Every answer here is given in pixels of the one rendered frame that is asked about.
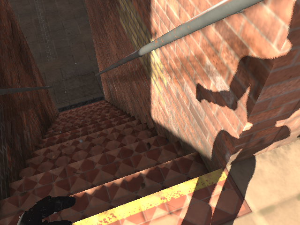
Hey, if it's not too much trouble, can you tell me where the stairs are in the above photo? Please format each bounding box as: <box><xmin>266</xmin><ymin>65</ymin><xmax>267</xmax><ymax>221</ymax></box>
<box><xmin>0</xmin><ymin>99</ymin><xmax>209</xmax><ymax>225</ymax></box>

